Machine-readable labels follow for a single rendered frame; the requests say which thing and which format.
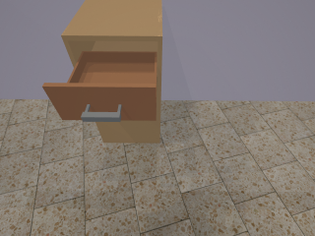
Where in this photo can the drawer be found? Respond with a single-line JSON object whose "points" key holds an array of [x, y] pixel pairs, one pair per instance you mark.
{"points": [[105, 79]]}

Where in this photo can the cabinet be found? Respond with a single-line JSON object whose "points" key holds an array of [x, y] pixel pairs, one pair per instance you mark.
{"points": [[120, 26]]}

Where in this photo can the handle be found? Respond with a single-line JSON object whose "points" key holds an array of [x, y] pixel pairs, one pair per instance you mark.
{"points": [[101, 116]]}

